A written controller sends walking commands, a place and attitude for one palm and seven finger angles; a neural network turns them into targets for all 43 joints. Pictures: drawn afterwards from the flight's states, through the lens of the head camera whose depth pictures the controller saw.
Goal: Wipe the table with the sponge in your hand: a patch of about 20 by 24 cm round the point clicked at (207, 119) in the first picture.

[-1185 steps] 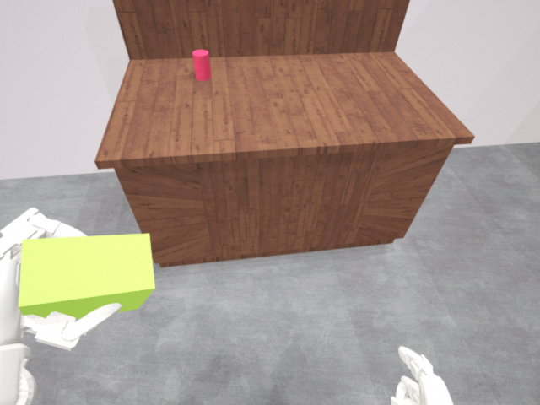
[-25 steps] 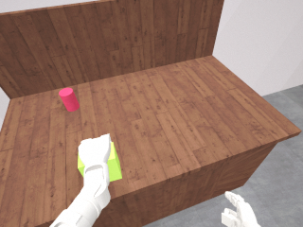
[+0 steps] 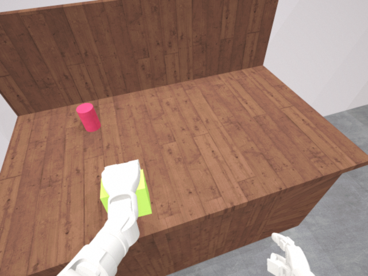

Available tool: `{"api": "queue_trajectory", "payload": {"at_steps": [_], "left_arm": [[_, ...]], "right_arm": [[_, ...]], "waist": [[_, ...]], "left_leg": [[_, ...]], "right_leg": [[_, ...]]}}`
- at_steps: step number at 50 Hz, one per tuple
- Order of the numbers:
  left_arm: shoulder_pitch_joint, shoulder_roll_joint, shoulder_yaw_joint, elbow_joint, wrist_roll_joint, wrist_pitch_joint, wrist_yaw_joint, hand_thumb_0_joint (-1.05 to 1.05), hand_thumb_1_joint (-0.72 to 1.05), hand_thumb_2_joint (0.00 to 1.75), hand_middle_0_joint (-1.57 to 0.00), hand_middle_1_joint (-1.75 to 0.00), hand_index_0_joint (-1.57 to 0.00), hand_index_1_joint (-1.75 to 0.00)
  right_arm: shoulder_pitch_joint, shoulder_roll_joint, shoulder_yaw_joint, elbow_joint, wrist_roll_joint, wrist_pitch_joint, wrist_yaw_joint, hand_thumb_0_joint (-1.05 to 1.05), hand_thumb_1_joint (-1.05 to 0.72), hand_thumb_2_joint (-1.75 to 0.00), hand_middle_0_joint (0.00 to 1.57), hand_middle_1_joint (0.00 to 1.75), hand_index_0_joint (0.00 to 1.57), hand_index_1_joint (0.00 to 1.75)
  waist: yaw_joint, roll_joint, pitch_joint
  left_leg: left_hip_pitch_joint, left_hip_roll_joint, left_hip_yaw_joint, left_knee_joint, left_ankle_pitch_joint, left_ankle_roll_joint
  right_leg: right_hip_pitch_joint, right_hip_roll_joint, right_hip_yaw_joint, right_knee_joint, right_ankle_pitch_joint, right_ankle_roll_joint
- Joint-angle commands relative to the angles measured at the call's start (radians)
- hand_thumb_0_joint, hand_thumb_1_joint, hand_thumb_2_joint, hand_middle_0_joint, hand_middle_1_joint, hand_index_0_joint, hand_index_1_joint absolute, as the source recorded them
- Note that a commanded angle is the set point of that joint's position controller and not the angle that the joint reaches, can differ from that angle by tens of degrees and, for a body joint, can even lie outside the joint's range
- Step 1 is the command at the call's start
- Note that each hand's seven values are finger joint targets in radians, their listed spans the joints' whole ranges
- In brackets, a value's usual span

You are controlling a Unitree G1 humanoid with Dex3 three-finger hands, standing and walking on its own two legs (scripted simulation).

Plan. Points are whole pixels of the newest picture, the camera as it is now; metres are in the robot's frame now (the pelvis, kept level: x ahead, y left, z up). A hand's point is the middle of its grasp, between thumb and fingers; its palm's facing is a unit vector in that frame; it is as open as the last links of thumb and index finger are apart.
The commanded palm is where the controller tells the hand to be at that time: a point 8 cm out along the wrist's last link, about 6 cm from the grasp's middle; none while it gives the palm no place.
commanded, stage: wipe forward along the third lane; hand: left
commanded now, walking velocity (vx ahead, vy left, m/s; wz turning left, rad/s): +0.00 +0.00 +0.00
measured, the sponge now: (129, 200) +0.31 +0.20 -0.06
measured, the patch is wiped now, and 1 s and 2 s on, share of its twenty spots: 0.85 0.95 1.00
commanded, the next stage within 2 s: wipe back along the third lane in 1.46 s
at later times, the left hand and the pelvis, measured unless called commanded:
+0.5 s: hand (128, 177) +0.35 +0.20 -0.02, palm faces -0.09 +0.02 -1.00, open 10.1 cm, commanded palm +0.34 +0.20 +0.00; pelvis -0.04 -0.02 -0.02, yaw -1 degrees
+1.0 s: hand (126, 163) +0.39 +0.22 -0.01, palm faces -0.10 +0.04 -0.99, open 10.1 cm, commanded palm +0.39 +0.23 +0.01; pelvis -0.07 -0.02 -0.04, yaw -3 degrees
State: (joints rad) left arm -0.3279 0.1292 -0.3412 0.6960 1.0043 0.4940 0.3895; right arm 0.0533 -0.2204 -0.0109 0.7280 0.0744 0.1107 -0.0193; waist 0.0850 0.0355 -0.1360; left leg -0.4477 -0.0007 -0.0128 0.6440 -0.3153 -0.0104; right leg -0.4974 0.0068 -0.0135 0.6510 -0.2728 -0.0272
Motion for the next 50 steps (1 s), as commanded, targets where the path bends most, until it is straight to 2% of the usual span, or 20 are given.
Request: {"api": "queue_trajectory", "payload": {"at_steps": [1, 4, 5, 7, 10, 14, 15, 19, 20, 24, 25, 28, 30, 31, 36, 40, 44, 45, 48, 50], "left_arm": [[-0.318, 0.062, 0.053, 0.004, 0.009, -0.036, 0.02, 0.0, 0.1, 1.3, -1.2, -1.6, -1.2, -1.6], [-0.347, 0.073, 0.067, 0.053, 0.035, -0.057, 0.029, 0.0, 0.1, 1.3, -1.2, -1.6, -1.2, -1.6], [-0.341, 0.111, 0.111, 0.07, 0.035, -0.061, 0.033, 0.0, 0.1, 1.3, -1.2, -1.6, -1.2, -1.6], [-0.391, 0.076, 0.074, 0.102, 0.035, -0.071, 0.039, 0.0, 0.1, 1.3, -1.2, -1.6, -1.2, -1.6], [-0.408, 0.145, 0.146, 0.163, 0.027, -0.08, 0.055, 0.0, 0.1, 1.3, -1.2, -1.6, -1.2, -1.6], [-0.476, 0.17, 0.141, 0.232, 0.029, -0.09, 0.068, 0.0, 0.1, 1.3, -1.2, -1.6, -1.2, -1.6], [-0.479, 0.233, 0.195, 0.26, 0.03, -0.09, 0.072, 0.0, 0.1, 1.3, -1.2, -1.6, -1.2, -1.6], [-0.529, 0.258, 0.186, 0.293, 0.026, -0.098, 0.077, 0.0, 0.1, 1.3, -1.2, -1.6, -1.2, -1.6], [-0.549, 0.294, 0.223, 0.307, 0.026, -0.1, 0.082, 0.0, 0.1, 1.3, -1.2, -1.6, -1.2, -1.6], [-0.591, 0.288, 0.196, 0.343, 0.01, -0.102, 0.083, 0.0, 0.1, 1.3, -1.2, -1.6, -1.2, -1.6], [-0.611, 0.335, 0.24, 0.353, 0.007, -0.104, 0.089, 0.0, 0.1, 1.3, -1.2, -1.6, -1.2, -1.6], [-0.661, 0.351, 0.225, 0.379, -0.005, -0.112, 0.087, 0.0, 0.1, 1.3, -1.2, -1.6, -1.2, -1.6], [-0.663, 0.412, 0.275, 0.403, -0.007, -0.118, 0.089, 0.0, 0.1, 1.3, -1.2, -1.6, -1.2, -1.6], [-0.689, 0.388, 0.237, 0.399, -0.01, -0.119, 0.084, 0.0, 0.1, 1.3, -1.2, -1.6, -1.2, -1.6], [-0.733, 0.436, 0.254, 0.43, -0.009, -0.134, 0.075, 0.0, 0.1, 1.3, -1.2, -1.6, -1.2, -1.6], [-0.766, 0.521, 0.297, 0.457, -0.009, -0.139, 0.069, 0.0, 0.1, 1.3, -1.2, -1.6, -1.2, -1.6], [-0.809, 0.534, 0.275, 0.478, 0.008, -0.143, 0.056, 0.0, 0.1, 1.3, -1.2, -1.6, -1.2, -1.6], [-0.811, 0.572, 0.312, 0.487, 0.002, -0.144, 0.055, 0.0, 0.1, 1.3, -1.2, -1.6, -1.2, -1.6], [-0.846, 0.577, 0.285, 0.497, 0.003, -0.146, 0.043, 0.0, 0.1, 1.3, -1.2, -1.6, -1.2, -1.6], [-0.876, 0.618, 0.31, 0.505, 0.004, -0.149, 0.037, 0.0, 0.1, 1.3, -1.2, -1.6, -1.2, -1.6]], "right_arm": [[-0.117, -0.118, -0.033, -0.129, -0.006, -0.051, -0.026, 0.0, -0.9, -0.9, 0.2, 0.3, 0.2, 0.3], [-0.097, -0.115, -0.037, -0.121, -0.013, -0.056, -0.034, 0.0, -0.9, -0.9, 0.2, 0.3, 0.2, 0.3], [-0.093, -0.119, -0.038, -0.119, -0.015, -0.056, -0.035, 0.0, -0.9, -0.9, 0.2, 0.3, 0.2, 0.3], [-0.076, -0.113, -0.037, -0.118, -0.014, -0.057, -0.038, 0.0, -0.9, -0.9, 0.2, 0.3, 0.2, 0.3], [-0.064, -0.121, -0.037, -0.107, -0.018, -0.062, -0.045, 0.0, -0.9, -0.9, 0.2, 0.3, 0.2, 0.3], [-0.038, -0.123, -0.033, -0.101, -0.017, -0.072, -0.055, 0.0, -0.9, -0.9, 0.2, 0.3, 0.2, 0.3], [-0.032, -0.131, -0.033, -0.096, -0.018, -0.075, -0.058, 0.0, -0.9, -0.9, 0.2, 0.3, 0.2, 0.3], [-0.002, -0.132, -0.031, -0.096, -0.015, -0.09, -0.061, 0.0, -0.9, -0.9, 0.2, 0.3, 0.2, 0.3], [0.009, -0.139, -0.034, -0.089, -0.016, -0.094, -0.061, 0.0, -0.9, -0.9, 0.2, 0.3, 0.2, 0.3], [0.032, -0.14, -0.032, -0.092, -0.012, -0.114, -0.06, 0.0, -0.9, -0.9, 0.2, 0.3, 0.2, 0.3], [0.039, -0.147, -0.034, -0.083, -0.014, -0.118, -0.061, 0.0, -0.9, -0.9, 0.2, 0.3, 0.2, 0.3], [0.07, -0.154, -0.032, -0.08, -0.01, -0.138, -0.061, 0.0, -0.9, -0.9, 0.2, 0.3, 0.2, 0.3], [0.086, -0.161, -0.036, -0.073, -0.011, -0.148, -0.06, 0.0, -0.9, -0.9, 0.2, 0.3, 0.2, 0.3], [0.096, -0.16, -0.032, -0.078, -0.009, -0.153, -0.06, 0.0, -0.9, -0.9, 0.2, 0.3, 0.2, 0.3], [0.142, -0.17, -0.034, -0.072, -0.01, -0.176, -0.053, 0.0, -0.9, -0.9, 0.2, 0.3, 0.2, 0.3], [0.155, -0.179, -0.028, -0.072, -0.01, -0.187, -0.053, 0.0, -0.9, -0.9, 0.2, 0.3, 0.2, 0.3], [0.186, -0.184, -0.023, -0.075, -0.013, -0.199, -0.05, 0.0, -0.9, -0.9, 0.2, 0.3, 0.2, 0.3], [0.188, -0.19, -0.024, -0.071, -0.014, -0.198, -0.048, 0.0, -0.9, -0.9, 0.2, 0.3, 0.2, 0.3], [0.201, -0.189, -0.017, -0.081, -0.012, -0.206, -0.048, 0.0, -0.9, -0.9, 0.2, 0.3, 0.2, 0.3], [0.212, -0.196, -0.017, -0.074, -0.012, -0.209, -0.049, 0.0, -0.9, -0.9, 0.2, 0.3, 0.2, 0.3]], "waist": [[-0.069, -0.166, -0.126], [-0.075, -0.166, -0.14], [-0.065, -0.157, -0.144], [-0.089, -0.178, -0.136], [-0.078, -0.186, -0.139], [-0.108, -0.198, -0.117], [-0.099, -0.184, -0.116], [-0.116, -0.166, -0.143], [-0.114, -0.179, -0.158], [-0.13, -0.156, -0.16], [-0.129, -0.158, -0.175], [-0.152, -0.18, -0.187], [-0.145, -0.171, -0.218], [-0.159, -0.162, -0.216], [-0.175, -0.146, -0.257], [-0.181, -0.132, -0.254], [-0.202, -0.107, -0.271], [-0.195, -0.105, -0.285], [-0.212, -0.09, -0.285], [-0.219, -0.098, -0.301]], "left_leg": [[0.01, -0.024, 0.017, -0.077, 0.028, 0.029], [-0.013, -0.026, 0.02, -0.059, 0.021, 0.027], [-0.024, -0.024, 0.015, -0.059, 0.014, 0.024], [-0.047, -0.024, 0.022, -0.046, -0.007, 0.027], [-0.089, -0.026, 0.025, -0.041, -0.049, 0.026], [-0.144, -0.029, 0.035, -0.029, -0.113, 0.03], [-0.164, -0.029, 0.033, -0.025, -0.126, 0.028], [-0.205, -0.031, 0.041, -0.005, -0.143, 0.031], [-0.219, -0.028, 0.037, -0.001, -0.146, 0.03], [-0.254, -0.032, 0.044, 0.014, -0.17, 0.032], [-0.268, -0.031, 0.041, 0.021, -0.171, 0.032], [-0.307, -0.03, 0.041, 0.043, -0.178, 0.037], [-0.333, -0.03, 0.039, 0.056, -0.174, 0.038], [-0.345, -0.033, 0.039, 0.06, -0.183, 0.04], [-0.384, -0.03, 0.038, 0.092, -0.192, 0.044], [-0.437, -0.031, 0.038, 0.121, -0.202, 0.044], [-0.459, -0.028, 0.034, 0.14, -0.212, 0.047], [-0.465, -0.027, 0.033, 0.145, -0.208, 0.048], [-0.491, -0.029, 0.036, 0.16, -0.23, 0.048], [-0.502, -0.025, 0.032, 0.174, -0.223, 0.048]], "right_leg": [[0.05, 0.014, 0.02, -0.123, 0.036, -0.028], [0.032, 0.011, 0.026, -0.113, 0.033, -0.026], [0.024, 0.014, 0.03, -0.112, 0.021, -0.03], [0.007, 0.009, 0.028, -0.111, 0.004, -0.021], [-0.001, 0.007, 0.045, -0.12, -0.049, -0.017], [-0.039, -0.003, 0.054, -0.132, -0.16, -0.003], [-0.048, -0.001, 0.063, -0.133, -0.189, -0.006], [-0.049, -0.007, 0.075, -0.129, -0.225, 0.004], [-0.048, -0.004, 0.08, -0.125, -0.23, 0.002], [-0.067, -0.005, 0.084, -0.129, -0.278, 0.009], [-0.067, -0.001, 0.09, -0.125, -0.282, 0.008], [-0.064, -0.003, 0.101, -0.12, -0.3, 0.015], [-0.053, 0.0, 0.105, -0.11, -0.298, 0.012], [-0.058, -0.002, 0.104, -0.107, -0.306, 0.016], [-0.065, 0.001, 0.11, -0.086, -0.311, 0.018], [-0.074, 0.001, 0.128, -0.085, -0.347, 0.018], [-0.103, 0.005, 0.121, -0.056, -0.337, 0.019], [-0.101, 0.009, 0.114, -0.048, -0.33, 0.018], [-0.113, 0.006, 0.127, -0.051, -0.362, 0.022], [-0.114, 0.009, 0.13, -0.042, -0.355, 0.021]]}}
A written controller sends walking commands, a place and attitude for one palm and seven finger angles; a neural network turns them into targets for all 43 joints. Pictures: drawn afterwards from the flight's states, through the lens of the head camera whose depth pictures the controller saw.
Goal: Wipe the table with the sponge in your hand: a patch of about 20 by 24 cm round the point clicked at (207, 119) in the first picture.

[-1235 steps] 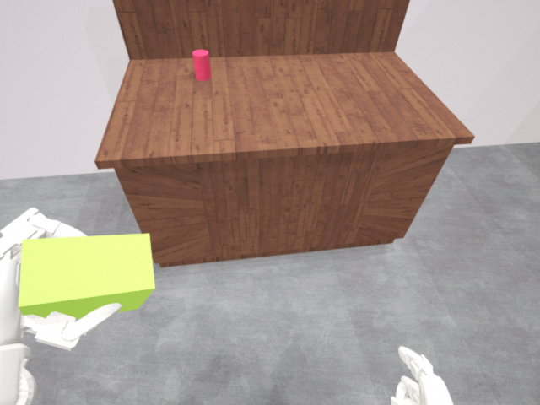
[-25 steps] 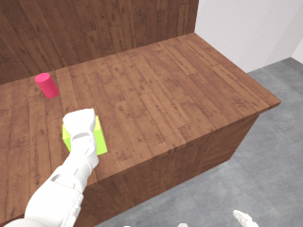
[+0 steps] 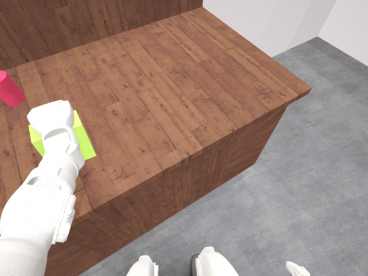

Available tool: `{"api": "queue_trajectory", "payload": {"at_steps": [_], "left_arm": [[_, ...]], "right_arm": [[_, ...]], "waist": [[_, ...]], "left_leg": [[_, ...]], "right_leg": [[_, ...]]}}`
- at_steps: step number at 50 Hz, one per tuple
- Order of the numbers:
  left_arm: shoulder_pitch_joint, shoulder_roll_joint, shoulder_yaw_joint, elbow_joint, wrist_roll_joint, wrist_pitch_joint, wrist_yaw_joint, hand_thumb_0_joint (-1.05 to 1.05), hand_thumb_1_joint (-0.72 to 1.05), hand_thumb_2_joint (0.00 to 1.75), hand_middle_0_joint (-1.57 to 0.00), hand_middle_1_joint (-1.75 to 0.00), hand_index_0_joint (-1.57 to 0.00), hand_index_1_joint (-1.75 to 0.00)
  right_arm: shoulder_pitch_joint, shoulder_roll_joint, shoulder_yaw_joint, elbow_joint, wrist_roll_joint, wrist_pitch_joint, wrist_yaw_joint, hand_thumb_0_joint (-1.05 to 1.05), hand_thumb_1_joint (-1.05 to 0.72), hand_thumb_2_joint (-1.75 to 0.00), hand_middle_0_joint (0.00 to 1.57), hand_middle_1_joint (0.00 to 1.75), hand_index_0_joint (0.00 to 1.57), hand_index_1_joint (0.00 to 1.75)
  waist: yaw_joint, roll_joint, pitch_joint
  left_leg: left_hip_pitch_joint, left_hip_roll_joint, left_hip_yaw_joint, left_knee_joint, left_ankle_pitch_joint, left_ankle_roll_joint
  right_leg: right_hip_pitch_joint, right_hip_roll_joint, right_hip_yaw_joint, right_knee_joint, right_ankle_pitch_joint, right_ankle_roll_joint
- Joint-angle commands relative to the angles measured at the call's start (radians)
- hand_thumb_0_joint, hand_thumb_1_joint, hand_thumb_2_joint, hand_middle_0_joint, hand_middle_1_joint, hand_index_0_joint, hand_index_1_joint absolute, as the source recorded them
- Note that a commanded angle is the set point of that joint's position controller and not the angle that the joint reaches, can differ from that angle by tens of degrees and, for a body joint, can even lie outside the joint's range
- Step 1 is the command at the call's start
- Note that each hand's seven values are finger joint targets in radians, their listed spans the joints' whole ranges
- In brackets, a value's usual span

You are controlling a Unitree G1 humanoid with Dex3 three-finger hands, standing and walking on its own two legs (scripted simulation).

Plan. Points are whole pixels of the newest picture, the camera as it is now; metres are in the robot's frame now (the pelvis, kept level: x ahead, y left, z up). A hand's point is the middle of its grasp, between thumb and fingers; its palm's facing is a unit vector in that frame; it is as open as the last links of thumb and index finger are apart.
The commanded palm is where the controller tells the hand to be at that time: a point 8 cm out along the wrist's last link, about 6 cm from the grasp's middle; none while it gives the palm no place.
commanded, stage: wipe forward along the third lane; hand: left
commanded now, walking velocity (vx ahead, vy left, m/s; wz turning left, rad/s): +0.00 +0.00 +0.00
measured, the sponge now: (67, 146) +0.44 +0.27 -0.01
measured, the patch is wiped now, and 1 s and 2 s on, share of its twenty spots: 0.95 1.00 1.00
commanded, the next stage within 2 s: wipe back along the third lane in 0.46 s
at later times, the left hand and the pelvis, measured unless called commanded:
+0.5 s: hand (51, 115) +0.51 +0.31 +0.03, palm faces -0.13 +0.00 -0.99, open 10.1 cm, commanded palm +0.50 +0.31 +0.05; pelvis +0.01 +0.02 -0.01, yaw -2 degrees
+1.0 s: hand (48, 115) +0.51 +0.32 +0.03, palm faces -0.05 +0.00 -1.00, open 10.1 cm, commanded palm +0.46 +0.29 +0.05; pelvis +0.08 +0.06 +0.02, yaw -2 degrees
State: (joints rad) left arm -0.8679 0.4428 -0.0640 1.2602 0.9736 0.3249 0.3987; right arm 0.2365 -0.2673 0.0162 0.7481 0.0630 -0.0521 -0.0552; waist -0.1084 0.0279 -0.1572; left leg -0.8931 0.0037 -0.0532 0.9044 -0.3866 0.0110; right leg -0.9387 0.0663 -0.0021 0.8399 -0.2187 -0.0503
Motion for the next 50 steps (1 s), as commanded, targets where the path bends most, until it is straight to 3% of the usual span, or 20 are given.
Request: {"api": "queue_trajectory", "payload": {"at_steps": [1, 3, 4, 5, 7, 9, 12, 20, 27, 31, 33, 35, 37, 39, 42, 45, 47, 50], "left_arm": [[-0.335, 0.309, 0.027, -0.053, 0.038, 0.02, 0.023, 0.0, 0.1, 1.3, -1.2, -1.6, -1.2, -1.6], [-0.348, 0.301, 0.012, -0.038, 0.047, 0.019, 0.013, 0.0, 0.1, 1.3, -1.2, -1.6, -1.2, -1.6], [-0.361, 0.302, 0.011, -0.039, 0.048, 0.016, 0.011, 0.0, 0.1, 1.3, -1.2, -1.6, -1.2, -1.6], [-0.356, 0.343, 0.051, -0.026, 0.045, 0.013, 0.01, 0.0, 0.1, 1.3, -1.2, -1.6, -1.2, -1.6], [-0.373, 0.327, 0.02, -0.03, 0.051, 0.009, 0.002, 0.0, 0.1, 1.3, -1.2, -1.6, -1.2, -1.6], [-0.381, 0.363, 0.036, -0.008, 0.06, 0.01, -0.004, 0.0, 0.1, 1.3, -1.2, -1.6, -1.2, -1.6], [-0.412, 0.38, 0.041, -0.016, 0.06, 0.003, -0.01, 0.0, 0.1, 1.3, -1.2, -1.6, -1.2, -1.6], [-0.453, 0.45, 0.062, -0.008, 0.078, -0.01, -0.044, 0.0, 0.1, 1.3, -1.2, -1.6, -1.2, -1.6], [-0.42, 0.398, 0.052, 0.009, 0.091, -0.024, -0.056, 0.0, 0.1, 1.3, -1.2, -1.6, -1.2, -1.6], [-0.254, 0.28, 0.038, -0.008, 0.058, -0.034, -0.059, 0.0, 0.1, 1.3, -1.2, -1.6, -1.2, -1.6], [-0.231, 0.206, 0.006, -0.044, 0.044, -0.041, -0.054, 0.0, 0.1, 1.3, -1.2, -1.6, -1.2, -1.6], [-0.179, 0.21, 0.044, -0.05, 0.031, -0.041, -0.037, 0.0, 0.1, 1.3, -1.2, -1.6, -1.2, -1.6], [-0.149, 0.1, -0.024, -0.072, 0.019, -0.031, -0.025, 0.0, 0.1, 1.3, -1.2, -1.6, -1.2, -1.6], [-0.111, 0.079, -0.023, -0.059, 0.016, -0.008, -0.012, 0.0, 0.1, 1.3, -1.2, -1.6, -1.2, -1.6], [-0.106, -0.016, -0.072, -0.096, -0.007, 0.017, -0.003, 0.0, 0.1, 1.3, -1.2, -1.6, -1.2, -1.6], [-0.034, -0.025, -0.041, -0.117, -0.029, 0.035, 0.001, 0.0, 0.1, 1.3, -1.2, -1.6, -1.2, -1.6], [0.021, -0.11, -0.098, -0.153, -0.042, 0.046, -0.003, 0.0, 0.1, 1.3, -1.2, -1.6, -1.2, -1.6], [0.094, -0.128, -0.088, -0.205, -0.049, 0.065, -0.004, 0.0, 0.1, 1.3, -1.2, -1.6, -1.2, -1.6]], "right_arm": [[0.042, -0.15, -0.044, -0.097, 0.0, -0.047, -0.013, 0.0, -0.9, -0.9, 0.2, 0.3, 0.2, 0.3], [0.046, -0.149, -0.04, -0.099, -0.001, -0.05, -0.01, 0.0, -0.9, -0.9, 0.2, 0.3, 0.2, 0.3], [0.052, -0.152, -0.039, -0.098, -0.002, -0.054, -0.009, 0.0, -0.9, -0.9, 0.2, 0.3, 0.2, 0.3], [0.056, -0.158, -0.039, -0.093, -0.005, -0.053, -0.008, 0.0, -0.9, -0.9, 0.2, 0.3, 0.2, 0.3], [0.063, -0.153, -0.037, -0.101, -0.003, -0.058, -0.006, 0.0, -0.9, -0.9, 0.2, 0.3, 0.2, 0.3], [0.073, -0.159, -0.034, -0.099, -0.003, -0.058, -0.007, 0.0, -0.9, -0.9, 0.2, 0.3, 0.2, 0.3], [0.089, -0.163, -0.033, -0.096, -0.005, -0.062, -0.005, 0.0, -0.9, -0.9, 0.2, 0.3, 0.2, 0.3], [0.118, -0.174, -0.028, -0.092, -0.006, -0.059, -0.002, 0.0, -0.9, -0.9, 0.2, 0.3, 0.2, 0.3], [0.154, -0.171, -0.034, -0.084, -0.015, -0.043, 0.009, 0.0, -0.9, -0.9, 0.2, 0.3, 0.2, 0.3], [0.16, -0.154, -0.049, -0.086, -0.014, -0.026, 0.023, 0.0, -0.9, -0.9, 0.2, 0.3, 0.2, 0.3], [0.152, -0.148, -0.055, -0.081, -0.011, -0.015, 0.027, 0.0, -0.9, -0.9, 0.2, 0.3, 0.2, 0.3], [0.138, -0.15, -0.06, -0.07, -0.011, -0.004, 0.03, 0.0, -0.9, -0.9, 0.2, 0.3, 0.2, 0.3], [0.128, -0.139, -0.066, -0.069, -0.009, 0.003, 0.04, 0.0, -0.9, -0.9, 0.2, 0.3, 0.2, 0.3], [0.11, -0.14, -0.067, -0.061, -0.006, 0.016, 0.045, 0.0, -0.9, -0.9, 0.2, 0.3, 0.2, 0.3], [0.081, -0.13, -0.072, -0.059, -0.002, 0.03, 0.054, 0.0, -0.9, -0.9, 0.2, 0.3, 0.2, 0.3], [0.048, -0.128, -0.076, -0.065, -0.001, 0.046, 0.058, 0.0, -0.9, -0.9, 0.2, 0.3, 0.2, 0.3], [0.03, -0.118, -0.077, -0.075, -0.001, 0.057, 0.065, 0.0, -0.9, -0.9, 0.2, 0.3, 0.2, 0.3], [-0.013, -0.118, -0.081, -0.088, 0.002, 0.078, 0.07, 0.0, -0.9, -0.9, 0.2, 0.3, 0.2, 0.3]], "waist": [[-0.027, -0.093, -0.296], [-0.03, -0.052, -0.289], [-0.038, -0.069, -0.286], [-0.028, -0.085, -0.305], [-0.037, -0.048, -0.308], [-0.041, -0.077, -0.295], [-0.044, -0.043, -0.317], [-0.051, -0.033, -0.322], [-0.046, -0.009, -0.323], [-0.006, -0.027, -0.359], [-0.008, -0.04, -0.33], [0.008, -0.067, -0.329], [0.006, -0.048, -0.311], [0.016, -0.063, -0.28], [0.023, -0.047, -0.284], [0.057, -0.06, -0.318], [0.058, -0.062, -0.316], [0.079, -0.072, -0.31]], "left_leg": [[-0.064, -0.03, 0.073, -0.08, -0.149, 0.029], [-0.061, -0.032, 0.074, -0.085, -0.166, 0.028], [-0.063, -0.029, 0.07, -0.084, -0.168, 0.03], [-0.072, -0.027, 0.067, -0.079, -0.158, 0.031], [-0.081, -0.031, 0.073, -0.072, -0.171, 0.031], [-0.092, -0.03, 0.069, -0.073, -0.182, 0.03], [-0.096, -0.026, 0.069, -0.064, -0.167, 0.032], [-0.097, -0.023, 0.063, -0.068, -0.163, 0.034], [-0.041, -0.011, 0.054, -0.085, -0.109, 0.037], [0.04, -0.005, 0.049, -0.108, 0.015, 0.034], [0.076, -0.002, 0.045, -0.123, 0.037, 0.033], [0.107, 0.003, 0.037, -0.139, 0.087, 0.031], [0.159, 0.003, 0.034, -0.154, 0.121, 0.029], [0.189, 0.006, 0.027, -0.177, 0.136, 0.025], [0.258, 0.009, 0.024, -0.199, 0.198, 0.02], [0.303, 0.01, 0.025, -0.212, 0.287, 0.017], [0.342, 0.009, 0.031, -0.213, 0.342, 0.013], [0.383, 0.015, 0.023, -0.225, 0.416, 0.007]], "right_leg": [[0.333, -0.05, 0.114, -0.221, -0.4, 0.047], [0.305, -0.046, 0.099, -0.211, -0.398, 0.046], [0.3, -0.047, 0.099, -0.209, -0.392, 0.046], [0.313, -0.043, 0.095, -0.2, -0.379, 0.044], [0.299, -0.046, 0.1, -0.204, -0.392, 0.046], [0.292, -0.041, 0.091, -0.2, -0.407, 0.046], [0.298, -0.043, 0.097, -0.191, -0.375, 0.044], [0.298, -0.036, 0.087, -0.189, -0.349, 0.04], [0.261, -0.02, 0.037, -0.158, -0.226, 0.032], [0.302, -0.012, 0.013, -0.149, -0.079, 0.024], [0.287, -0.012, 0.003, -0.16, -0.055, 0.025], [0.305, -0.013, -0.003, -0.16, -0.011, 0.02], [0.285, -0.013, -0.016, -0.166, 0.013, 0.019], [0.281, -0.012, -0.023, -0.175, 0.009, 0.016], [0.294, -0.015, -0.035, -0.184, 0.055, 0.012], [0.364, -0.018, -0.033, -0.184, 0.144, 0.003], [0.388, -0.018, -0.04, -0.188, 0.203, 0.005], [0.418, -0.019, -0.042, -0.193, 0.25, -0.004]]}}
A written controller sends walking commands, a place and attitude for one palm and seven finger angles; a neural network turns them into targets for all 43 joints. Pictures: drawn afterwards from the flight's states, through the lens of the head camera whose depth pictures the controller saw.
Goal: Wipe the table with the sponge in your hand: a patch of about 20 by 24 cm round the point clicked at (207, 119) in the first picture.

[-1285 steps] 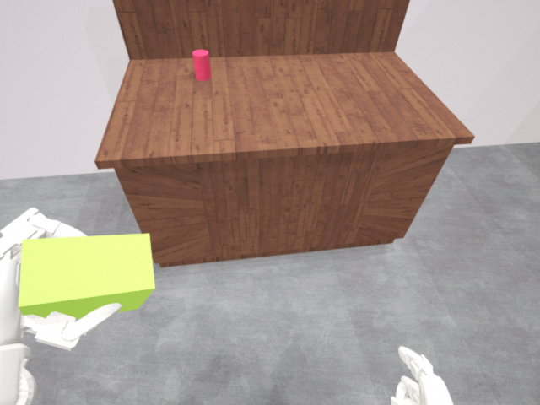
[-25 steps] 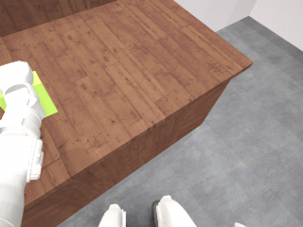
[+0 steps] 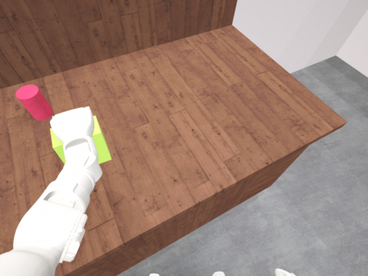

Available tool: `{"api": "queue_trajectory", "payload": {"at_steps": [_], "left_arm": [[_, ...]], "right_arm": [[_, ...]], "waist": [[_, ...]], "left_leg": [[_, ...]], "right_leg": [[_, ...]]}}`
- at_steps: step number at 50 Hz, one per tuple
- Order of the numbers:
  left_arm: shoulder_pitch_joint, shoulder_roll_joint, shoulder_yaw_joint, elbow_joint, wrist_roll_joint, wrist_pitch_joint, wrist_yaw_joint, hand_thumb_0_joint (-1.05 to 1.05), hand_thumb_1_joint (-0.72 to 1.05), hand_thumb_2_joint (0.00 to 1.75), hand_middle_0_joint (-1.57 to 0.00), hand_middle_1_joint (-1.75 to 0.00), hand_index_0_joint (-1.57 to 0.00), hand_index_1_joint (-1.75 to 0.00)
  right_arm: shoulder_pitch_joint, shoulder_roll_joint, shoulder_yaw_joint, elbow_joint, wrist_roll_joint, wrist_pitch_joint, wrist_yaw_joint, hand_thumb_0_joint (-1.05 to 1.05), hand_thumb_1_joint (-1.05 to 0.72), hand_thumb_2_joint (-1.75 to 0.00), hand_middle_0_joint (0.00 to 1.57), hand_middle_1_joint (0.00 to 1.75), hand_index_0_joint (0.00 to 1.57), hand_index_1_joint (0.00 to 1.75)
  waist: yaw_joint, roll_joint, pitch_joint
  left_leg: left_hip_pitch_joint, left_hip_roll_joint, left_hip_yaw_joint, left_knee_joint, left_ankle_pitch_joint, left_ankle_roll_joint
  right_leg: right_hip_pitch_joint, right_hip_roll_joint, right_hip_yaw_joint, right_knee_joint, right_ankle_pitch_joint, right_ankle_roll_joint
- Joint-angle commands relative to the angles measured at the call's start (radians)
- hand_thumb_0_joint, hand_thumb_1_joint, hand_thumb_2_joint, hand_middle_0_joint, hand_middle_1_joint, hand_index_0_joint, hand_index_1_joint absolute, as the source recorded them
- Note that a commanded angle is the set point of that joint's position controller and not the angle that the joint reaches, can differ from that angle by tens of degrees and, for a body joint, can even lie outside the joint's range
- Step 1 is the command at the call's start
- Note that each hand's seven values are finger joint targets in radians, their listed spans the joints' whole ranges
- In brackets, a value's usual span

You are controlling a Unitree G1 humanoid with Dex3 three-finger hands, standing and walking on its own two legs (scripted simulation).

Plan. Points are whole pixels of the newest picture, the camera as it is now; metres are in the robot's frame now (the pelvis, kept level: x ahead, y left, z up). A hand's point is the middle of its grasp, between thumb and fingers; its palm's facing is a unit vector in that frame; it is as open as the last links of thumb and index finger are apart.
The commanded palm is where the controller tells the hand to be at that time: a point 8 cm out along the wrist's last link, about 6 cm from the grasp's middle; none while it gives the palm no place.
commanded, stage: wipe back along the third lane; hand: left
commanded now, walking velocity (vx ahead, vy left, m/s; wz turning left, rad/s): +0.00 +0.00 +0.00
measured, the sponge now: (85, 149) +0.42 +0.27 -0.04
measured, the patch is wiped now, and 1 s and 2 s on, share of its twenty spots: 1.00 1.00 1.00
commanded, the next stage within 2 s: none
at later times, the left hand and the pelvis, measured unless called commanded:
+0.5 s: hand (89, 156) +0.37 +0.24 +0.01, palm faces -0.05 -0.03 -1.00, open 10.1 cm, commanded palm +0.32 +0.20 +0.03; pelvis +0.03 +0.01 +0.01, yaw +2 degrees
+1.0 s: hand (100, 177) +0.32 +0.20 +0.00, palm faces -0.04 -0.03 -1.00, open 10.1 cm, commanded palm +0.27 +0.17 +0.03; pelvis +0.01 -0.02 +0.02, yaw +1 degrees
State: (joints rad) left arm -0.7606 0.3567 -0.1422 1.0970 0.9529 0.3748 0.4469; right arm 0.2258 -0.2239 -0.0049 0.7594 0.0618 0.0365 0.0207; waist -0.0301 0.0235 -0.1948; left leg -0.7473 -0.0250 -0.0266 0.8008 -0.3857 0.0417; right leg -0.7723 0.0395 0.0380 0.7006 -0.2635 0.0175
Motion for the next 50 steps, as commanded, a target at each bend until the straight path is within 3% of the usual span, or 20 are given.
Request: {"api": "queue_trajectory", "payload": {"at_steps": [1, 6, 8, 10, 13, 15, 17, 22, 25, 29, 30, 33, 35, 36, 39, 40, 43, 45, 48, 50], "left_arm": [[0.013, -0.077, -0.042, -0.056, -0.03, 0.026, -0.054, 0.0, 0.1, 1.3, -1.2, -1.6, -1.2, -1.6], [0.086, -0.153, -0.09, -0.155, -0.033, 0.08, -0.06, 0.0, 0.1, 1.3, -1.2, -1.6, -1.2, -1.6], [0.102, -0.203, -0.134, -0.188, -0.032, 0.102, -0.067, 0.0, 0.1, 1.3, -1.2, -1.6, -1.2, -1.6], [0.14, -0.185, -0.111, -0.224, -0.039, 0.121, -0.072, 0.0, 0.1, 1.3, -1.2, -1.6, -1.2, -1.6], [0.151, -0.223, -0.161, -0.264, -0.027, 0.145, -0.081, 0.0, 0.1, 1.3, -1.2, -1.6, -1.2, -1.6], [0.198, -0.193, -0.125, -0.285, -0.028, 0.157, -0.081, 0.0, 0.1, 1.3, -1.2, -1.6, -1.2, -1.6], [0.227, -0.262, -0.2, -0.33, -0.025, 0.167, -0.089, 0.0, 0.1, 1.3, -1.2, -1.6, -1.2, -1.6], [0.2, -0.233, -0.189, -0.364, -0.018, 0.187, -0.091, 0.0, 0.1, 1.3, -1.2, -1.6, -1.2, -1.6], [0.255, -0.204, -0.151, -0.369, -0.011, 0.191, -0.092, 0.0, 0.1, 1.3, -1.2, -1.6, -1.2, -1.6], [0.296, -0.266, -0.221, -0.394, -0.004, 0.188, -0.098, 0.0, 0.1, 1.3, -1.2, -1.6, -1.2, -1.6], [0.307, -0.234, -0.182, -0.405, -0.012, 0.188, -0.097, 0.0, 0.1, 1.3, -1.2, -1.6, -1.2, -1.6], [0.303, -0.24, -0.199, -0.41, -0.015, 0.185, -0.09, 0.0, 0.1, 1.3, -1.2, -1.6, -1.2, -1.6], [0.349, -0.201, -0.151, -0.421, -0.019, 0.187, -0.087, 0.0, 0.1, 1.3, -1.2, -1.6, -1.2, -1.6], [0.333, -0.235, -0.195, -0.442, -0.02, 0.186, -0.088, 0.0, 0.1, 1.3, -1.2, -1.6, -1.2, -1.6], [0.376, -0.239, -0.201, -0.446, -0.015, 0.189, -0.087, 0.0, 0.1, 1.3, -1.2, -1.6, -1.2, -1.6], [0.39, -0.196, -0.154, -0.454, -0.019, 0.187, -0.086, 0.0, 0.1, 1.3, -1.2, -1.6, -1.2, -1.6], [0.406, -0.241, -0.21, -0.47, -0.014, 0.185, -0.087, 0.0, 0.1, 1.3, -1.2, -1.6, -1.2, -1.6], [0.418, -0.21, -0.175, -0.483, -0.02, 0.182, -0.085, 0.0, 0.1, 1.3, -1.2, -1.6, -1.2, -1.6], [0.418, -0.237, -0.211, -0.488, -0.022, 0.182, -0.085, 0.0, 0.1, 1.3, -1.2, -1.6, -1.2, -1.6], [0.447, -0.187, -0.153, -0.496, -0.026, 0.177, -0.081, 0.0, 0.1, 1.3, -1.2, -1.6, -1.2, -1.6]], "right_arm": [[-0.011, -0.159, -0.059, -0.107, 0.003, -0.003, -0.005, 0.0, -0.9, -0.9, 0.2, 0.3, 0.2, 0.3], [-0.073, -0.148, -0.061, -0.125, 0.002, 0.027, 0.003, 0.0, -0.9, -0.9, 0.2, 0.3, 0.2, 0.3], [-0.096, -0.144, -0.061, -0.131, 0.001, 0.042, 0.008, 0.0, -0.9, -0.9, 0.2, 0.3, 0.2, 0.3], [-0.126, -0.144, -0.059, -0.141, 0.002, 0.055, 0.008, 0.0, -0.9, -0.9, 0.2, 0.3, 0.2, 0.3], [-0.149, -0.14, -0.057, -0.151, -0.001, 0.075, 0.007, 0.0, -0.9, -0.9, 0.2, 0.3, 0.2, 0.3], [-0.172, -0.142, -0.056, -0.157, 0.0, 0.084, 0.007, 0.0, -0.9, -0.9, 0.2, 0.3, 0.2, 0.3], [-0.187, -0.134, -0.055, -0.173, -0.001, 0.092, 0.011, 0.0, -0.9, -0.9, 0.2, 0.3, 0.2, 0.3], [-0.22, -0.134, -0.044, -0.18, 0.004, 0.107, 0.003, 0.0, -0.9, -0.9, 0.2, 0.3, 0.2, 0.3], [-0.232, -0.137, -0.045, -0.184, 0.003, 0.108, -0.002, 0.0, -0.9, -0.9, 0.2, 0.3, 0.2, 0.3], [-0.245, -0.129, -0.042, -0.196, 0.004, 0.109, 0.004, 0.0, -0.9, -0.9, 0.2, 0.3, 0.2, 0.3], [-0.251, -0.132, -0.042, -0.199, 0.006, 0.107, 0.003, 0.0, -0.9, -0.9, 0.2, 0.3, 0.2, 0.3], [-0.255, -0.129, -0.039, -0.198, 0.008, 0.103, -0.002, 0.0, -0.9, -0.9, 0.2, 0.3, 0.2, 0.3], [-0.269, -0.133, -0.038, -0.203, 0.01, 0.1, -0.007, 0.0, -0.9, -0.9, 0.2, 0.3, 0.2, 0.3], [-0.267, -0.131, -0.035, -0.207, 0.009, 0.097, -0.008, 0.0, -0.9, -0.9, 0.2, 0.3, 0.2, 0.3], [-0.274, -0.128, -0.035, -0.209, 0.012, 0.091, -0.007, 0.0, -0.9, -0.9, 0.2, 0.3, 0.2, 0.3], [-0.279, -0.133, -0.038, -0.209, 0.013, 0.089, -0.008, 0.0, -0.9, -0.9, 0.2, 0.3, 0.2, 0.3], [-0.288, -0.128, -0.035, -0.216, 0.015, 0.084, -0.008, 0.0, -0.9, -0.9, 0.2, 0.3, 0.2, 0.3], [-0.293, -0.131, -0.037, -0.216, 0.018, 0.079, -0.009, 0.0, -0.9, -0.9, 0.2, 0.3, 0.2, 0.3], [-0.3, -0.125, -0.033, -0.22, 0.02, 0.073, -0.014, 0.0, -0.9, -0.9, 0.2, 0.3, 0.2, 0.3], [-0.303, -0.131, -0.035, -0.221, 0.019, 0.068, -0.015, 0.0, -0.9, -0.9, 0.2, 0.3, 0.2, 0.3]], "waist": [[-0.003, -0.068, -0.256], [0.018, -0.022, -0.239], [0.01, -0.063, -0.227], [0.028, -0.059, -0.23], [0.021, -0.069, -0.209], [0.043, -0.057, -0.203], [0.038, -0.054, -0.215], [0.036, -0.065, -0.163], [0.06, -0.09, -0.179], [0.056, -0.087, -0.163], [0.07, -0.089, -0.168], [0.057, -0.105, -0.133], [0.082, -0.108, -0.132], [0.066, -0.107, -0.141], [0.073, -0.1, -0.119], [0.087, -0.111, -0.127], [0.071, -0.121, -0.089], [0.087, -0.118, -0.096], [0.075, -0.125, -0.077], [0.094, -0.127, -0.083]], "left_leg": [[0.255, 0.045, -0.006, -0.128, 0.426, -0.027], [0.342, 0.055, -0.022, -0.137, 0.565, -0.045], [0.359, 0.06, -0.028, -0.137, 0.593, -0.048], [0.368, 0.058, -0.031, -0.143, 0.627, -0.053], [0.382, 0.058, -0.034, -0.151, 0.609, -0.057], [0.384, 0.057, -0.035, -0.156, 0.631, -0.06], [0.404, 0.057, -0.036, -0.149, 0.656, -0.059], [0.376, 0.044, -0.032, -0.177, 0.517, -0.053], [0.37, 0.042, -0.034, -0.18, 0.51, -0.051], [0.37, 0.036, -0.026, -0.182, 0.472, -0.043], [0.358, 0.036, -0.03, -0.188, 0.457, -0.044], [0.343, 0.024, -0.013, -0.197, 0.367, -0.036], [0.324, 0.021, -0.014, -0.209, 0.344, -0.037], [0.333, 0.019, -0.009, -0.209, 0.337, -0.034], [0.326, 0.013, -0.001, -0.215, 0.31, -0.032], [0.32, 0.012, -0.003, -0.216, 0.304, -0.032], [0.314, 0.007, 0.002, -0.221, 0.266, -0.03], [0.314, 0.008, -0.001, -0.228, 0.251, -0.03], [0.311, -0.002, 0.011, -0.232, 0.207, -0.026], [0.303, -0.004, 0.01, -0.235, 0.207, -0.028]], "right_leg": [[0.252, 0.01, -0.088, -0.06, 0.289, -0.07], [0.265, 0.009, -0.096, -0.066, 0.321, -0.079], [0.275, 0.008, -0.1, -0.071, 0.346, -0.077], [0.304, 0.006, -0.096, -0.073, 0.37, -0.082], [0.315, 0.005, -0.101, -0.078, 0.366, -0.082], [0.334, 0.003, -0.096, -0.078, 0.381, -0.089], [0.344, 0.002, -0.102, -0.072, 0.397, -0.087], [0.36, 0.002, -0.098, -0.089, 0.348, -0.095], [0.383, 0.004, -0.091, -0.088, 0.348, -0.101], [0.383, 0.002, -0.093, -0.088, 0.33, -0.101], [0.391, 0.005, -0.086, -0.089, 0.323, -0.105], [0.399, 0.002, -0.083, -0.105, 0.299, -0.101], [0.416, 0.001, -0.069, -0.111, 0.291, -0.105], [0.423, -0.001, -0.075, -0.108, 0.291, -0.101], [0.423, -0.002, -0.067, -0.119, 0.275, -0.101], [0.436, -0.001, -0.054, -0.123, 0.283, -0.105], [0.42, -0.002, -0.055, -0.132, 0.244, -0.098], [0.423, 0.002, -0.051, -0.136, 0.221, -0.103], [0.419, -0.002, -0.044, -0.153, 0.18, -0.094], [0.436, -0.001, -0.023, -0.157, 0.195, -0.099]]}}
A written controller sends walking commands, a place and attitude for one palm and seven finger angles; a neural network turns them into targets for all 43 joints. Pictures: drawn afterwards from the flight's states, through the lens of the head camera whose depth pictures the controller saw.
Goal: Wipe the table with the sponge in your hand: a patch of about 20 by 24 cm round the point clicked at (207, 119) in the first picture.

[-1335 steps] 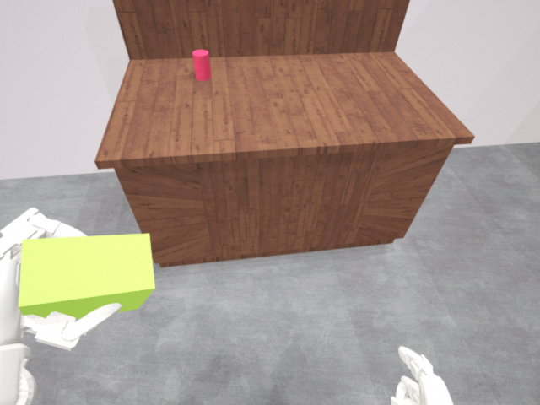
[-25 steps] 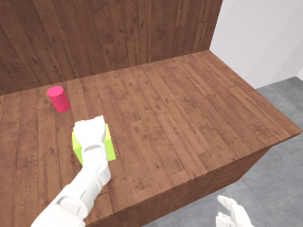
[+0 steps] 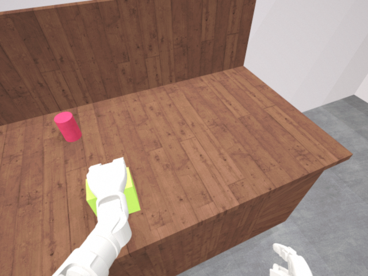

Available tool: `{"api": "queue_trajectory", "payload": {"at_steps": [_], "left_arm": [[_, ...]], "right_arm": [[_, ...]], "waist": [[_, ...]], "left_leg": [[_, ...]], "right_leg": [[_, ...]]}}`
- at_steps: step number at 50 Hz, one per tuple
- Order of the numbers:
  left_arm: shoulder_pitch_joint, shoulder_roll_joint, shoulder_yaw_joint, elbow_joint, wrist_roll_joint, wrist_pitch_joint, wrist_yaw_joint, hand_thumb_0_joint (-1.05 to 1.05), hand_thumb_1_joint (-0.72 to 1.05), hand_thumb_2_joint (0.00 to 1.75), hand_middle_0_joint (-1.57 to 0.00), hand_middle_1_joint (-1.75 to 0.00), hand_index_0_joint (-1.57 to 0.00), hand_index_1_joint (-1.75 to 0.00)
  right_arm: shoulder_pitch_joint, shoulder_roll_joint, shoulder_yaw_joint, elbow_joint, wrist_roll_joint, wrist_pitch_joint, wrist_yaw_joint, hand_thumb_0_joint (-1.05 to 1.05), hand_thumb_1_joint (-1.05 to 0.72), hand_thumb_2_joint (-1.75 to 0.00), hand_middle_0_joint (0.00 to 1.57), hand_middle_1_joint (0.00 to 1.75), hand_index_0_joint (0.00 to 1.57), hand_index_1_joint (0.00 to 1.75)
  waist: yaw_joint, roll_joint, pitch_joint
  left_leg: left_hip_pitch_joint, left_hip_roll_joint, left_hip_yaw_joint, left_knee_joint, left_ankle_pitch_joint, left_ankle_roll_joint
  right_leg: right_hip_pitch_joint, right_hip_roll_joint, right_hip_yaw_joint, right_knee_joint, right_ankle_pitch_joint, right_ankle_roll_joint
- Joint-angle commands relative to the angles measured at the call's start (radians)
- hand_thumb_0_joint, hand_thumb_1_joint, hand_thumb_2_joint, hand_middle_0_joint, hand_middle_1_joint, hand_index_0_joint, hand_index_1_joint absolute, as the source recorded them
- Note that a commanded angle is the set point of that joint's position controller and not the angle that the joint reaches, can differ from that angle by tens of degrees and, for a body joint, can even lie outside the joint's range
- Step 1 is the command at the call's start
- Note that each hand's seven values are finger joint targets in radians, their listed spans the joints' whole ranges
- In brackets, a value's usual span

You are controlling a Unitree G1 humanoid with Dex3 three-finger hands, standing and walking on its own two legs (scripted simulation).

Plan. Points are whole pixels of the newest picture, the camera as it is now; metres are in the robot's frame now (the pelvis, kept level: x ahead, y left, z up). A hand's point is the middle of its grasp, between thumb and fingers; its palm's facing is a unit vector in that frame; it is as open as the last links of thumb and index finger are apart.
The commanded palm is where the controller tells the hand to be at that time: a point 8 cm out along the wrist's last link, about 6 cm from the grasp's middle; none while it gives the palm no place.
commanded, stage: wipe back along the third lane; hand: left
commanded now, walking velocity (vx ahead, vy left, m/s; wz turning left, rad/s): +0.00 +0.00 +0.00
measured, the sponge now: (116, 199) +0.31 +0.22 -0.06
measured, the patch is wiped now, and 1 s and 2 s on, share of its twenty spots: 1.00 1.00 1.00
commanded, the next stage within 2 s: slide back across to the middle lane in 1.18 s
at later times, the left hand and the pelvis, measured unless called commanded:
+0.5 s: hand (118, 201) +0.29 +0.20 -0.02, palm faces -0.06 -0.05 -1.00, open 10.1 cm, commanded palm +0.24 +0.18 +0.00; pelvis -0.01 -0.02 +0.00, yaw +0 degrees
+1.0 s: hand (118, 201) +0.29 +0.20 -0.02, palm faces -0.05 -0.04 -1.00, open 10.1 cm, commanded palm +0.24 +0.18 +0.01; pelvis -0.02 -0.02 +0.00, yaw +0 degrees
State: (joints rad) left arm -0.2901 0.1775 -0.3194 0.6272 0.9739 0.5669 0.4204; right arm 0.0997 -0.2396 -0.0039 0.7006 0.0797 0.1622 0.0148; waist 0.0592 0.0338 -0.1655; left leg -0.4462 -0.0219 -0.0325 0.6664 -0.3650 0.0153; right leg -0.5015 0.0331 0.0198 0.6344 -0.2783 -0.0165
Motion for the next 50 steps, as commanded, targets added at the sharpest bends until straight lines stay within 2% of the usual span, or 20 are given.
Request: {"api": "queue_trajectory", "payload": {"at_steps": [1, 10, 11, 17, 20, 21, 23, 25, 27, 30, 32, 34, 35, 37, 40, 44, 45, 47, 49, 50], "left_arm": [[0.005, -0.034, -0.005, -0.031, -0.043, -0.015, -0.056, 0.0, 0.1, 1.3, -1.2, -1.6, -1.2, -1.6], [0.085, -0.024, -0.003, -0.102, -0.04, -0.024, -0.057, 0.0, 0.1, 1.3, -1.2, -1.6, -1.2, -1.6], [0.103, -0.048, -0.032, -0.113, -0.044, -0.02, -0.059, 0.0, 0.1, 1.3, -1.2, -1.6, -1.2, -1.6], [0.009, -0.021, -0.015, -0.093, -0.028, -0.016, -0.057, 0.0, 0.1, 1.3, -1.2, -1.6, -1.2, -1.6], [0.006, 0.021, 0.038, -0.076, -0.02, -0.022, -0.054, 0.0, 0.1, 1.3, -1.2, -1.6, -1.2, -1.6], [0.008, -0.017, -0.002, -0.078, -0.019, -0.024, -0.056, 0.0, 0.1, 1.3, -1.2, -1.6, -1.2, -1.6], [0.014, -0.003, 0.017, -0.05, -0.01, -0.032, -0.053, 0.0, 0.1, 1.3, -1.2, -1.6, -1.2, -1.6], [0.02, -0.003, 0.026, -0.064, -0.006, -0.042, -0.051, 0.0, 0.1, 1.3, -1.2, -1.6, -1.2, -1.6], [0.027, -0.031, -0.007, -0.061, -0.004, -0.044, -0.049, 0.0, 0.1, 1.3, -1.2, -1.6, -1.2, -1.6], [0.004, 0.022, 0.051, -0.057, -0.007, -0.042, -0.042, 0.0, 0.1, 1.3, -1.2, -1.6, -1.2, -1.6], [-0.03, -0.037, -0.018, -0.053, -0.005, -0.036, -0.046, 0.0, 0.1, 1.3, -1.2, -1.6, -1.2, -1.6], [-0.003, -0.037, -0.01, -0.032, -0.008, -0.034, -0.044, 0.0, 0.1, 1.3, -1.2, -1.6, -1.2, -1.6], [-0.004, 0.007, 0.038, -0.038, -0.011, -0.035, -0.043, 0.0, 0.1, 1.3, -1.2, -1.6, -1.2, -1.6], [-0.042, -0.031, -0.005, -0.039, -0.014, -0.039, -0.044, 0.0, 0.1, 1.3, -1.2, -1.6, -1.2, -1.6], [-0.037, -0.007, 0.028, -0.02, -0.015, -0.04, -0.043, 0.0, 0.1, 1.3, -1.2, -1.6, -1.2, -1.6], [-0.027, -0.024, 0.005, -0.02, -0.015, -0.045, -0.042, 0.0, 0.1, 1.3, -1.2, -1.6, -1.2, -1.6], [-0.029, 0.003, 0.039, -0.021, -0.018, -0.046, -0.04, 0.0, 0.1, 1.3, -1.2, -1.6, -1.2, -1.6], [-0.041, -0.031, -0.002, -0.02, -0.014, -0.045, -0.04, 0.0, 0.1, 1.3, -1.2, -1.6, -1.2, -1.6], [-0.044, -0.014, 0.014, -0.009, -0.018, -0.041, -0.04, 0.0, 0.1, 1.3, -1.2, -1.6, -1.2, -1.6], [-0.04, 0.032, 0.066, -0.018, -0.024, -0.039, -0.037, 0.0, 0.1, 1.3, -1.2, -1.6, -1.2, -1.6]], "right_arm": [[-0.174, -0.111, -0.035, -0.164, 0.0, -0.057, -0.009, 0.0, -0.9, -0.9, 0.2, 0.3, 0.2, 0.3], [-0.209, -0.109, -0.037, -0.182, 0.003, -0.066, -0.004, 0.0, -0.9, -0.9, 0.2, 0.3, 0.2, 0.3], [-0.212, -0.105, -0.034, -0.189, 0.004, -0.066, -0.005, 0.0, -0.9, -0.9, 0.2, 0.3, 0.2, 0.3], [-0.215, -0.105, -0.028, -0.18, 0.005, -0.071, -0.019, 0.0, -0.9, -0.9, 0.2, 0.3, 0.2, 0.3], [-0.21, -0.109, -0.03, -0.174, 0.001, -0.075, -0.026, 0.0, -0.9, -0.9, 0.2, 0.3, 0.2, 0.3], [-0.208, -0.101, -0.027, -0.18, 0.0, -0.077, -0.027, 0.0, -0.9, -0.9, 0.2, 0.3, 0.2, 0.3], [-0.199, -0.105, -0.03, -0.173, -0.003, -0.078, -0.028, 0.0, -0.9, -0.9, 0.2, 0.3, 0.2, 0.3], [-0.198, -0.106, -0.034, -0.175, -0.005, -0.083, -0.025, 0.0, -0.9, -0.9, 0.2, 0.3, 0.2, 0.3], [-0.196, -0.103, -0.034, -0.178, -0.005, -0.085, -0.025, 0.0, -0.9, -0.9, 0.2, 0.3, 0.2, 0.3], [-0.195, -0.11, -0.036, -0.168, -0.006, -0.088, -0.031, 0.0, -0.9, -0.9, 0.2, 0.3, 0.2, 0.3], [-0.199, -0.102, -0.031, -0.173, -0.001, -0.088, -0.031, 0.0, -0.9, -0.9, 0.2, 0.3, 0.2, 0.3], [-0.191, -0.102, -0.034, -0.171, -0.001, -0.091, -0.03, 0.0, -0.9, -0.9, 0.2, 0.3, 0.2, 0.3], [-0.195, -0.108, -0.035, -0.17, -0.002, -0.091, -0.031, 0.0, -0.9, -0.9, 0.2, 0.3, 0.2, 0.3], [-0.189, -0.102, -0.033, -0.171, 0.0, -0.095, -0.034, 0.0, -0.9, -0.9, 0.2, 0.3, 0.2, 0.3], [-0.185, -0.107, -0.033, -0.165, -0.001, -0.097, -0.038, 0.0, -0.9, -0.9, 0.2, 0.3, 0.2, 0.3], [-0.185, -0.103, -0.032, -0.173, -0.001, -0.099, -0.038, 0.0, -0.9, -0.9, 0.2, 0.3, 0.2, 0.3], [-0.187, -0.106, -0.033, -0.171, -0.001, -0.1, -0.038, 0.0, -0.9, -0.9, 0.2, 0.3, 0.2, 0.3], [-0.181, -0.101, -0.031, -0.173, 0.0, -0.099, -0.038, 0.0, -0.9, -0.9, 0.2, 0.3, 0.2, 0.3], [-0.18, -0.105, -0.029, -0.172, 0.0, -0.1, -0.039, 0.0, -0.9, -0.9, 0.2, 0.3, 0.2, 0.3], [-0.189, -0.109, -0.03, -0.174, -0.001, -0.099, -0.042, 0.0, -0.9, -0.9, 0.2, 0.3, 0.2, 0.3]], "waist": [[0.004, -0.145, -0.132], [0.017, -0.154, -0.112], [0.012, -0.161, -0.107], [-0.003, -0.153, -0.055], [0.011, -0.15, -0.08], [0.004, -0.132, -0.084], [0.003, -0.168, -0.081], [0.011, -0.154, -0.111], [0.001, -0.173, -0.107], [0.006, -0.174, -0.11], [-0.011, -0.159, -0.079], [0.001, -0.167, -0.089], [0.013, -0.162, -0.102], [-0.008, -0.176, -0.094], [0.001, -0.186, -0.091], [0.0, -0.174, -0.088], [0.007, -0.168, -0.096], [-0.004, -0.168, -0.091], [-0.003, -0.191, -0.088], [0.01, -0.172, -0.092]], "left_leg": [[0.01, -0.01, 0.022, -0.096, 0.197, 0.0], [0.013, -0.015, 0.019, -0.096, 0.187, 0.0], [0.014, -0.017, 0.027, -0.098, 0.175, 0.002], [0.008, -0.018, 0.026, -0.105, 0.122, 0.002], [0.0, -0.021, 0.024, -0.104, 0.121, -0.001], [0.004, -0.023, 0.031, -0.1, 0.126, 0.001], [-0.008, -0.022, 0.026, -0.093, 0.134, -0.001], [-0.006, -0.021, 0.022, -0.088, 0.153, -0.003], [-0.01, -0.021, 0.028, -0.079, 0.156, 0.0], [-0.024, -0.022, 0.025, -0.079, 0.139, -0.001], [-0.023, -0.019, 0.025, -0.084, 0.116, -0.001], [-0.022, -0.019, 0.028, -0.082, 0.115, 0.001], [-0.027, -0.018, 0.022, -0.086, 0.113, -0.002], [-0.027, -0.019, 0.028, -0.08, 0.105, 0.002], [-0.039, -0.019, 0.024, -0.084, 0.094, 0.001], [-0.043, -0.02, 0.03, -0.083, 0.082, 0.0], [-0.042, -0.019, 0.026, -0.083, 0.082, 0.0], [-0.041, -0.019, 0.029, -0.082, 0.077, 0.001], [-0.046, -0.019, 0.028, -0.084, 0.071, 0.002], [-0.054, -0.02, 0.026, -0.088, 0.064, 0.0]], "right_leg": [[0.184, 0.001, -0.01, -0.085, 0.231, -0.061], [0.186, 0.005, 0.019, -0.094, 0.231, -0.063], [0.193, 0.001, 0.012, -0.096, 0.216, -0.056], [0.141, 0.004, 0.018, -0.113, 0.127, -0.053], [0.148, 0.006, 0.034, -0.112, 0.126, -0.056], [0.153, 0.001, 0.025, -0.105, 0.138, -0.053], [0.145, 0.002, 0.028, -0.1, 0.154, -0.053], [0.151, 0.006, 0.032, -0.086, 0.19, -0.059], [0.15, 0.001, 0.025, -0.084, 0.199, -0.052], [0.148, 0.003, 0.044, -0.089, 0.186, -0.053], [0.113, 0.001, 0.017, -0.089, 0.128, -0.05], [0.114, 0.002, 0.013, -0.091, 0.111, -0.05], [0.118, 0.007, 0.021, -0.09, 0.108, -0.055], [0.112, 0.002, 0.012, -0.09, 0.103, -0.047], [0.106, 0.005, 0.021, -0.095, 0.087, -0.05], [0.104, 0.001, 0.016, -0.097, 0.059, -0.046], [0.103, 0.005, 0.022, -0.098, 0.061, -0.05], [0.095, 0.003, 0.009, -0.095, 0.048, -0.047], [0.1, 0.002, 0.014, -0.102, 0.041, -0.045], [0.105, 0.004, 0.028, -0.106, 0.033, -0.048]]}}
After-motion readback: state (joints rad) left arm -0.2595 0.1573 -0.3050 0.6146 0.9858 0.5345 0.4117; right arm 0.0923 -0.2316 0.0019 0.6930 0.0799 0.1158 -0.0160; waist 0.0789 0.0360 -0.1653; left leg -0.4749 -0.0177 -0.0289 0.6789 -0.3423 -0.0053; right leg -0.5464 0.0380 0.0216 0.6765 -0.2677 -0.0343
